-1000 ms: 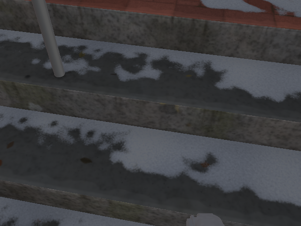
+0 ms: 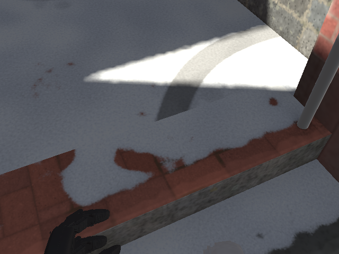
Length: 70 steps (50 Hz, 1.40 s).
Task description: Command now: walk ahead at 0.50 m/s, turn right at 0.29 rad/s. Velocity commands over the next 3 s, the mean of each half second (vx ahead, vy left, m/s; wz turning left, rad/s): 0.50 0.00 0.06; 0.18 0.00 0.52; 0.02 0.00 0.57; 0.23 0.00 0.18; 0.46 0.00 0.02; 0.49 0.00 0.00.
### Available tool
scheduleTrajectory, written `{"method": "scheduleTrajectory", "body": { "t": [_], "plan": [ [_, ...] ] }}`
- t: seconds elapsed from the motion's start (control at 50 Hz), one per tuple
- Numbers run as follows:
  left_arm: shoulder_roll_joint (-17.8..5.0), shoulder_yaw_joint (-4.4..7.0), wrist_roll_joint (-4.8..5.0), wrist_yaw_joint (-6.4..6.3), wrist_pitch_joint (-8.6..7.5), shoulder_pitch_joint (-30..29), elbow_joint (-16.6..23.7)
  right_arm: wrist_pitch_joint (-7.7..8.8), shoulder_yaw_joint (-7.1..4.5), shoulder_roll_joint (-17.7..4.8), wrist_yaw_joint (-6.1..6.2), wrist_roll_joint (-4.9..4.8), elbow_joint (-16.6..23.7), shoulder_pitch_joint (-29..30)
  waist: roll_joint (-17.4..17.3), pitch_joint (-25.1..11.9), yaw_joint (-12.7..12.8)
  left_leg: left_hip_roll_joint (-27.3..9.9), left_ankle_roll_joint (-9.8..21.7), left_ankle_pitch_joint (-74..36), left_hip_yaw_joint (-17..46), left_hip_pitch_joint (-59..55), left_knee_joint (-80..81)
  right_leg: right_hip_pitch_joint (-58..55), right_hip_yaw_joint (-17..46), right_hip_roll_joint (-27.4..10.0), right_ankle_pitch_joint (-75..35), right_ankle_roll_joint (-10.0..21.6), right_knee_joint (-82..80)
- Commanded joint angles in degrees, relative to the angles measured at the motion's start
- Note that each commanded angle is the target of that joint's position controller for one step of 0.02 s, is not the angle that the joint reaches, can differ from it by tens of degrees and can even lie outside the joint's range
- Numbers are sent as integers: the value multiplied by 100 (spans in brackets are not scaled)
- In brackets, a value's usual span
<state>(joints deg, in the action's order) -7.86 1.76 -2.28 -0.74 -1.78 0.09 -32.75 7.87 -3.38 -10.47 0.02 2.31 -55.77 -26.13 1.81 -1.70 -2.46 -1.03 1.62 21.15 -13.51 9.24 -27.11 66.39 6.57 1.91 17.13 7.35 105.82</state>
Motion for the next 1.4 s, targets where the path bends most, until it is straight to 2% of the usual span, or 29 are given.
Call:
{"method": "scheduleTrajectory", "body": {
  "t": [0.02,0.1,0.14,0.16,0.18,0.2,0.22,0.24,0.26,0.28,0.3,0.34,0.4,0.44,0.58,0.62,0.66,0.7,0.74,0.76,0.78,0.8,0.82,0.86,0.88,0.98,1.1,1.28,1.4],
  "plan": [
    [114,-40,-2,-87,-47,-867,499,140,-74,-615,15,75,109,-550,-305,585,-123,-1590,966,-1542,1564,-1506,1512,2225,-231,-33,1094,65,1188],
    [304,-314,8,-6,-64,-2220,1342,21,67,-248,175,-59,-410,-1180,-705,794,-229,-1333,703,-1946,1122,-1800,2406,2196,-1156,-688,1727,92,-424],
    [612,-492,167,340,39,-1933,1349,-145,121,-148,212,-313,-290,-883,-557,66,-157,-1008,906,-3832,466,-301,3194,-1845,-1864,-687,472,265,-3248],
    [383,-332,315,335,83,-1159,965,-135,89,-527,146,-287,-130,-779,-642,-480,68,-1053,1055,-6623,481,-51,2458,-3579,-2304,-54,430,146,-3686],
    [62,-138,268,266,114,182,597,-21,-75,-1241,52,-248,14,-750,-1250,-1289,513,-1405,979,-9774,607,-482,1182,-4688,-2273,384,629,201,-3654],
    [-299,76,247,167,127,1589,304,104,-259,-1836,-58,-339,212,-277,-1505,-1978,1364,-1473,689,-10677,694,-864,-329,-5496,-1727,339,213,374,-4460],
    [-767,228,121,61,52,2136,108,258,-224,-1557,-222,-553,434,-291,-1186,-2460,1581,-1004,376,-8706,1057,809,-2187,-7007,218,-525,490,805,-5069],
    [-1581,508,-51,16,10,2306,113,299,-133,-978,-365,-667,736,-355,679,-3195,1535,336,37,-1511,1311,1927,-5289,-7678,3513,-2505,-721,1425,-7184],
    [-1507,521,-35,57,77,2029,24,300,-271,-908,-354,-440,845,8,413,-3400,1370,571,43,-1076,2348,2150,-7475,-7104,4176,-2363,-1050,1266,-7865],
    [-1358,474,-15,112,-22,1381,-229,147,-214,-338,-203,-428,1209,279,-200,-2431,775,146,3,-1333,2309,2759,-7780,-6263,3289,-2411,-301,1003,-7809],
    [-897,387,40,140,-101,1132,-439,48,-191,-195,-78,-274,1392,596,-603,-1527,661,-49,90,-1585,1883,3149,-7981,-5546,2976,-2311,338,829,-7735],
    [-215,179,8,150,-278,1147,-1079,-131,-62,161,24,-19,1645,741,-239,-324,195,-153,375,-1253,1941,3765,-8269,-4464,1789,-1874,854,545,-7898],
    [141,75,-3,149,-457,1516,-1662,-379,199,615,39,-104,1796,764,-32,101,-197,-157,544,-1047,2291,4468,-8121,-4314,629,-1781,132,200,-8477],
    [-44,82,32,155,-572,1566,-1715,-489,119,343,68,-101,1690,872,-297,327,-127,-70,417,-1399,2122,4649,-7415,-4388,-189,-1705,-487,15,-8932],
    [-532,46,-29,168,-686,2889,-2284,-743,319,683,302,-27,2644,3088,-134,790,146,324,639,153,1419,7149,-9353,-5955,-1211,-1734,-2008,-198,-9241],
    [-553,36,31,31,-589,3161,-2381,-839,367,530,231,0,2983,3612,185,787,297,163,510,408,713,6840,-7993,-6105,-1643,-1436,-2160,-277,-9531],
    [-924,94,102,-168,-453,2882,-2179,-972,454,559,20,-163,3082,3480,525,414,190,-132,626,459,215,5000,-6026,-5991,-2223,-1360,-4137,-39,-10024],
    [-1427,183,307,-311,-425,2554,-1806,-1073,350,409,31,-233,2667,2621,644,-358,-165,343,834,580,-284,3337,-5172,-6471,-2454,-1608,-8369,-25,-8997],
    [-1824,319,476,-238,-341,2215,-1515,-1029,184,-26,50,-224,2288,1343,1134,-1055,-551,726,1009,700,-15,2096,-3973,-7022,-2259,-1868,-9959,-68,-7224],
    [-1829,339,519,-122,-295,2219,-1337,-939,40,-365,-7,-175,2194,876,1023,-1374,-750,953,1141,440,661,997,-2803,-6587,-2193,-1667,-8933,-255,-5782],
    [-1329,268,442,33,-330,2004,-811,-872,-200,-1052,12,-278,2280,1137,-394,-1437,-572,-189,1841,292,3714,-190,-1521,-4046,-1928,-672,-3467,-740,-3048],
    [-1217,294,233,194,-327,1689,-389,-1024,-419,-1473,67,-191,2552,1781,-1117,-1979,-318,-992,2236,-864,6547,-125,196,-3084,-699,389,-29,-936,-864],
    [-659,172,119,221,-278,1857,-188,-1023,-333,-1196,103,-125,2609,2144,-799,-1815,154,-1136,2059,-479,6304,330,377,-2727,9,50,-325,-836,-244],
    [-454,113,43,11,-164,1675,-109,-924,-153,-480,210,-49,2229,2138,244,-336,486,-685,1520,173,5126,1815,-284,-2295,-163,-127,-725,-716,-295],
    [-314,41,-49,-103,-84,1725,-58,-859,-87,-295,246,-65,2097,2119,265,73,668,-433,1372,-340,4477,2340,-530,-2170,-165,-204,-642,-679,-364],
    [-289,-84,-160,-320,74,1403,248,-449,-176,-774,159,-129,1565,1477,-225,-204,727,-32,955,-2421,3200,1944,-486,-1683,-86,-425,-425,-658,-717],
    [-571,-29,16,-307,308,515,309,-607,-235,-949,419,-173,2095,1030,-497,-636,13,-375,403,-3651,3878,7,-117,-1194,-361,-595,-968,-1006,-2665],
    [-797,25,61,-95,384,-43,237,-709,-263,-980,425,-215,2323,652,-796,-398,-151,-367,751,-3850,4136,-837,128,-1395,-209,-287,-611,-1097,-4163],
    [-804,-10,147,-108,237,-252,266,-736,-255,-1157,201,-65,2375,714,-1016,-354,-170,-238,1071,-4213,4486,-437,-92,-2904,-255,82,343,-889,-5571]
  ]
}}
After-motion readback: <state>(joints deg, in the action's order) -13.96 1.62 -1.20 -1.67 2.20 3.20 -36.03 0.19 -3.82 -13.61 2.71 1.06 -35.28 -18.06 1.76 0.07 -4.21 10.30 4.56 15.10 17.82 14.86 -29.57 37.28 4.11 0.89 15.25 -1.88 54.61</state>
